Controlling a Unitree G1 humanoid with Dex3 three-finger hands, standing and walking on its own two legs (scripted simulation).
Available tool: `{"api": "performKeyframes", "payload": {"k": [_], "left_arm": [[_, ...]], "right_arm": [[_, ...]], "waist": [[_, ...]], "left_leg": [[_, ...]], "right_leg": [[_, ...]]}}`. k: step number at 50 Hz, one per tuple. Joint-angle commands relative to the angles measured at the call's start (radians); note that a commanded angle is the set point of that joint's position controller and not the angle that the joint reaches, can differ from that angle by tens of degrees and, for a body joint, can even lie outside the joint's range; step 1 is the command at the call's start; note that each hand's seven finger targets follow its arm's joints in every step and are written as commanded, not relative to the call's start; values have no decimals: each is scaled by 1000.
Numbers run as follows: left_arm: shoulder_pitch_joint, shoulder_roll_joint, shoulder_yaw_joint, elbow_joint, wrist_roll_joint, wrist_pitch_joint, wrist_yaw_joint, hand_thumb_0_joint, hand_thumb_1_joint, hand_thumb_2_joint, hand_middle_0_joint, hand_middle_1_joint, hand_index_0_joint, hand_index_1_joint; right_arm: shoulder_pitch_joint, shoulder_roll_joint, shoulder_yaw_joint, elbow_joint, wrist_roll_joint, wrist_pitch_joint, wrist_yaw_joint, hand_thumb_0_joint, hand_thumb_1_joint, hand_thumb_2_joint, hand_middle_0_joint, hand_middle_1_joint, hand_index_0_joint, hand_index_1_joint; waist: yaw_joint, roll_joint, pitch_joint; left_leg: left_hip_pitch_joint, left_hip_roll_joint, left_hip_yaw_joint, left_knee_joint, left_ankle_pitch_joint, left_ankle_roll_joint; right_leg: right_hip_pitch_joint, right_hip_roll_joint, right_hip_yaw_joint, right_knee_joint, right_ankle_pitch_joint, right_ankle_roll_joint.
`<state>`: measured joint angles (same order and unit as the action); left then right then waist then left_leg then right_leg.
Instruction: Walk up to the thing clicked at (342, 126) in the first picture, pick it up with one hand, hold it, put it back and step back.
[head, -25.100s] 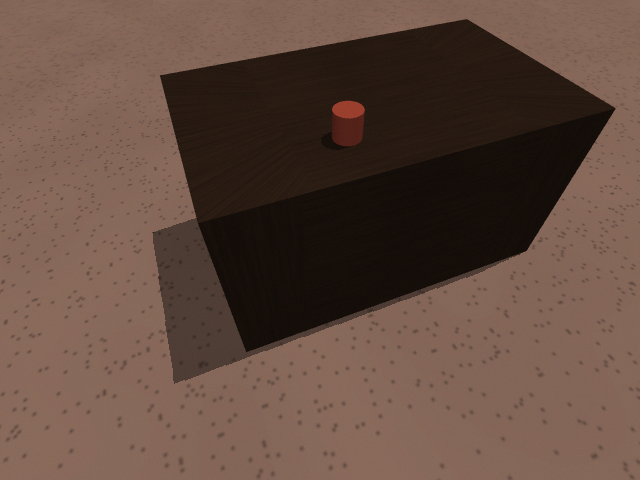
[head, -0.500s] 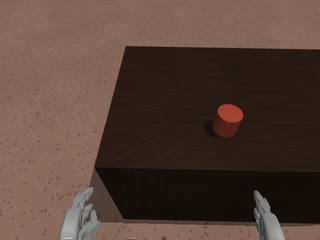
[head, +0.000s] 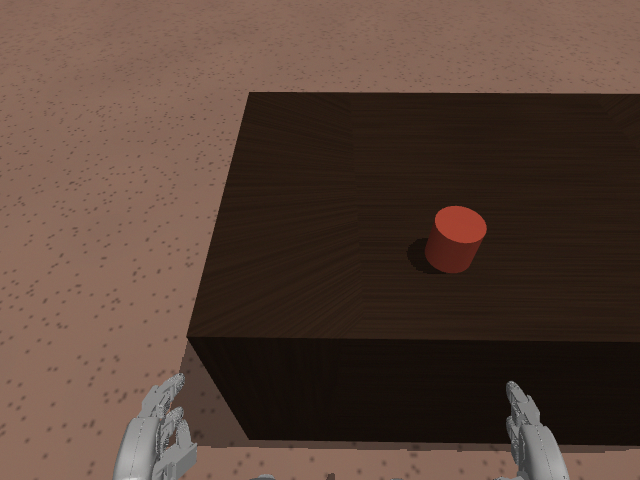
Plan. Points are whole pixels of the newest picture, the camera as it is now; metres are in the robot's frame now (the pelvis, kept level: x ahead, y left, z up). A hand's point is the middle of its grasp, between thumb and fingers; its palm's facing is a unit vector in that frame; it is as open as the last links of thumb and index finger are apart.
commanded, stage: home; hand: right
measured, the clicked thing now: (453, 239) +0.50 -0.20 -0.03
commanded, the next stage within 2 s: stand in 1.56 s
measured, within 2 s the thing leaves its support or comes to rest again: neither
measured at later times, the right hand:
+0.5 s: hand (492, 475) +0.15 -0.18 -0.05, palm faces +0.12 +0.97 -0.22, open 17.4 cm
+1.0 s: hand (488, 469) +0.16 -0.18 -0.05, palm faces +0.13 +0.97 -0.22, open 17.4 cm
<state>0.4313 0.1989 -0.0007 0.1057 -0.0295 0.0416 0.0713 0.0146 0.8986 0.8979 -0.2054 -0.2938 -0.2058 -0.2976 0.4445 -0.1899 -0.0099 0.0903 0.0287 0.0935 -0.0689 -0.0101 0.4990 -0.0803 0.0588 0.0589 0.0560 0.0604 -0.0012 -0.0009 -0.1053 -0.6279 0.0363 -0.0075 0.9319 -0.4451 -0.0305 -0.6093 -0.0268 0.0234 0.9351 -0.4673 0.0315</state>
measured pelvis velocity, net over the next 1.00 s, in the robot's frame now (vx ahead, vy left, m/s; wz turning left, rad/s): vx -0.01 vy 0.00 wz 0.00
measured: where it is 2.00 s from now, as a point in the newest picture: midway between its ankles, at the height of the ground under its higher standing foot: outside the picture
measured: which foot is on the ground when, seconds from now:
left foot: down 0.00-1.00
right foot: down 0.00-1.00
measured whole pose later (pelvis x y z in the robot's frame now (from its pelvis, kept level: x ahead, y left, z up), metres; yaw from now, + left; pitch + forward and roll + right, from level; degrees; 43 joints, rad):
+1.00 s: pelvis -0.01 +0.00 -0.01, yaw +0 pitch +9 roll +0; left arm 0.47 0.20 -0.01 0.05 -0.03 0.03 0.10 0.02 0.90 0.90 -0.21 -0.30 -0.21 -0.30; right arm 0.48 -0.19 -0.01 0.01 0.03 0.12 -0.09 -0.01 0.53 -0.06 0.06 0.05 0.05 0.05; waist 0.00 0.00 -0.13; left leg -0.69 0.04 -0.01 0.99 -0.45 -0.03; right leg -0.68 -0.02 0.03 1.00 -0.48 0.03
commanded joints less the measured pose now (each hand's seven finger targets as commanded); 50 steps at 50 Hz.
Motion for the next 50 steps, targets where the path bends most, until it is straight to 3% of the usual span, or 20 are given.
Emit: {"api": "performKeyframes", "payload": {"k": [1, 3, 4, 5, 6, 7, 8, 9, 13, 16, 17, 18, 19, 24, 29, 32, 35, 43, 46, 50], "left_arm": [[-3, 95, 57, -192, 1, -58, 14, 0, 897, 901, -201, -298, -200, -299], [-1, 102, 63, -211, 1, -60, 16, 0, 897, 901, -201, -298, -200, -299], [-9, 86, 47, -191, 3, -61, 15, 0, 897, 901, -201, -298, -200, -299], [-8, 92, 56, -202, 2, -62, 17, 0, 897, 901, -201, -298, -200, -299], [11, 77, 41, -173, 3, -61, 16, 0, 897, 901, -201, -298, -200, -299], [-19, 109, 67, -225, 0, -63, 19, 0, 897, 901, -201, -298, -200, -299], [7, 80, 45, -170, 4, -59, 19, 0, 897, 901, -201, -298, -200, -299], [-49, 116, 63, -257, 0, -67, 21, 0, 897, 901, -201, -298, -200, -299], [-8, 94, 55, -177, 4, -66, 26, 0, 897, 901, -201, -297, -200, -298], [-42, 116, 65, -258, 1, -74, 29, 0, 897, 901, -201, -298, -200, -299], [-17, 102, 54, -216, 4, -72, 28, 0, 897, 901, -201, -298, -200, -299], [-14, 105, 55, -232, 1, -72, 30, 0, 897, 901, -201, -298, -200, -299], [-3, 90, 48, -209, 2, -72, 29, 0, 897, 901, -201, -298, -200, -299], [-2, 105, 62, -227, 1, -75, 33, 0, 897, 901, -201, -298, -200, -299], [-6, 100, 51, -232, 2, -78, 35, 0, 897, 901, -201, -299, -200, -299], [19, 104, 58, -222, 4, -74, 36, 0, 897, 901, -201, -299, -200, -299], [-10, 94, 43, -255, 3, -76, 36, 0, 897, 901, -201, -299, -200, -299], [23, 98, 54, -245, 6, -72, 39, 0, 897, 901, -201, -299, -200, -300], [29, 91, 49, -222, 7, -69, 40, 0, 897, 901, -201, -299, -200, -299], [18, 98, 52, -250, 5, -71, 41, 0, 897, 902, -201, -299, -200, -300]], "right_arm": [[-37, -102, -52, -211, -3, -52, -11, 0, 514, -75, 56, 59, 56, 59], [-45, -96, -45, -223, -2, -50, -11, 0, 508, -78, 57, 60, 57, 60], [-26, -96, -49, -212, -4, -47, -12, 0, 522, -70, 55, 57, 55, 57], [-28, -94, -48, -210, -4, -46, -13, 0, 519, -71, 56, 58, 56, 58], [-11, -98, -54, -221, -4, -44, -14, 0, 510, -77, 57, 59, 56, 59], [-20, -103, -51, -232, -2, -45, -15, 0, 538, -61, 54, 54, 54, 54], [-8, -101, -49, -224, -4, -42, -15, 0, 514, -74, 56, 59, 56, 59], [-36, -96, -41, -246, -1, -44, -16, 0, 535, -62, 54, 55, 54, 55], [-6, -106, -59, -208, -4, -45, -22, 0, 532, -64, 54, 56, 54, 56], [-25, -99, -45, -241, -1, -46, -22, 0, 523, -69, 55, 57, 55, 57], [-9, -106, -54, -247, -1, -45, -24, 0, 532, -64, 54, 55, 54, 55], [-10, -93, -41, -229, 0, -46, -21, 0, 549, -54, 52, 53, 52, 52], [-18, -104, -52, -255, -1, -49, -21, 0, 543, -58, 53, 54, 53, 54], [-18, -94, -42, -260, -1, -48, -24, 0, 516, -73, 56, 58, 56, 58], [-7, -95, -44, -254, 0, -44, -30, 0, 548, -54, 52, 52, 52, 52], [22, -104, -58, -251, -3, -43, -31, 0, 535, -62, 54, 55, 54, 55], [-2, -92, -40, -253, 0, -41, -26, 0, 549, -53, 52, 52, 52, 52], [14, -99, -51, -275, -2, -35, -28, 0, 549, -53, 52, 52, 52, 52], [20, -107, -64, -253, -2, -35, -28, 0, 553, -51, 52, 51, 52, 51], [17, -93, -47, -275, 0, -31, -28, 0, 541, -58, 53, 53, 53, 53]], "waist": [[8, -5, -102], [16, 4, -105], [-1, -12, -107], [15, 6, -107], [-5, -21, -111], [10, -10, -114], [-1, -24, -106], [8, 0, -103], [-5, -28, -53], [13, 22, -82], [-4, -10, -74], [12, 13, -60], [-2, -12, -76], [12, -4, -97], [4, -14, -80], [-3, -20, -114], [8, 15, -85], [8, -6, -121], [9, 14, -104], [7, 4, -104]], "left_leg": [[78, -30, 56, -135, 205, 25], [66, -32, 57, -138, 169, 26], [77, -27, 53, -138, 172, 25], [70, -29, 54, -142, 162, 24], [74, -28, 55, -131, 171, 26], [70, -29, 56, -134, 170, 26], [63, -30, 57, -131, 153, 27], [59, -30, 56, -140, 126, 27], [34, -31, 58, -144, 51, 30], [29, -34, 58, -151, 33, 26], [32, -32, 57, -147, 36, 28], [24, -32, 54, -154, 27, 26], [31, -32, 56, -145, 40, 27], [17, -36, 58, -127, 56, 29], [17, -35, 63, -123, 51, 29], [32, -33, 61, -105, 110, 31], [22, -31, 55, -131, 67, 25], [32, -29, 53, -108, 144, 25], [34, -24, 46, -120, 134, 22], [20, -32, 57, -111, 109, 26]], "right_leg": [[47, 23, -61, -142, 221, -26], [39, 23, -58, -144, 184, -28], [35, 26, -61, -138, 184, -27], [34, 26, -61, -138, 173, -29], [35, 25, -60, -138, 186, -26], [36, 24, -58, -141, 184, -26], [25, 24, -56, -139, 170, -25], [23, 23, -56, -145, 142, -27], [-13, 24, -53, -157, 69, -24], [-9, 23, -53, -153, 49, -31], [-13, 24, -55, -150, 53, -29], [-15, 25, -58, -149, 43, -31], [-9, 26, -55, -148, 57, -29], [-4, 22, -49, -144, 69, -29], [-19, 21, -43, -145, 65, -27], [-4, 24, -47, -130, 132, -24], [-27, 28, -55, -123, 83, -31], [-8, 29, -56, -105, 156, -30], [-21, 32, -62, -94, 138, -34], [-17, 27, -53, -117, 123, -30]]}}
